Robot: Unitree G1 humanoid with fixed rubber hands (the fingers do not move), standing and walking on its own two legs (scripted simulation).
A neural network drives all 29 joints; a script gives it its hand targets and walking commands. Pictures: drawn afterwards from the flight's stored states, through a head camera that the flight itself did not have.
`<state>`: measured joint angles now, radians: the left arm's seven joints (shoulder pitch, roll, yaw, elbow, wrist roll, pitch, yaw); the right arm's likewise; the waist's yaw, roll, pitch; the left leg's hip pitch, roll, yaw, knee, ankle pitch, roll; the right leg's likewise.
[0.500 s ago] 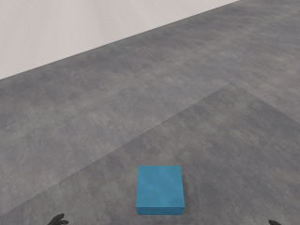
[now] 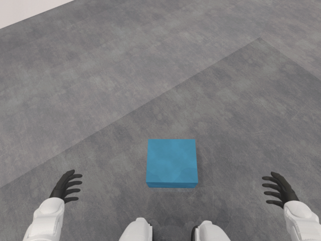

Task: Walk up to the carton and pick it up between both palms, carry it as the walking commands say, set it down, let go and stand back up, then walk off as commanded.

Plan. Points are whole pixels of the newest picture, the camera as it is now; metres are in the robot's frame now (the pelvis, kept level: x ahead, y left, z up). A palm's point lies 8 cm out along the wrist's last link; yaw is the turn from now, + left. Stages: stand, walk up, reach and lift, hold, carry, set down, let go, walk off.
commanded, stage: reach and lift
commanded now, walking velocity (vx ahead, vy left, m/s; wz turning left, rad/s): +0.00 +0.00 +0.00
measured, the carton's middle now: (171, 163) +0.46 +0.01 -0.66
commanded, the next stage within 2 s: none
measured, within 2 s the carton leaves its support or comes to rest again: neither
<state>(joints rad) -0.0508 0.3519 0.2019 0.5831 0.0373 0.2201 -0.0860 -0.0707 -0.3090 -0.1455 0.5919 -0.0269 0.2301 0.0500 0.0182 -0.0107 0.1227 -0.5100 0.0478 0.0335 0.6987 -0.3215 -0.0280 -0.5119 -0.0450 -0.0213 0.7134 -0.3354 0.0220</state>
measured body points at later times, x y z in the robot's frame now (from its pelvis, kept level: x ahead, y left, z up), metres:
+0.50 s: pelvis -0.06 +0.00 -0.06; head +0.16 +0.00 +0.34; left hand +0.34 +0.29 -0.14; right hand +0.35 -0.24 -0.15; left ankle +0.01 +0.14 -0.72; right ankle +0.01 -0.13 -0.72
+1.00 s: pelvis -0.06 +0.01 -0.10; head +0.25 +0.01 +0.23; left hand +0.47 +0.26 -0.19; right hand +0.49 -0.20 -0.19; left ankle +0.01 +0.14 -0.72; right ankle +0.01 -0.13 -0.72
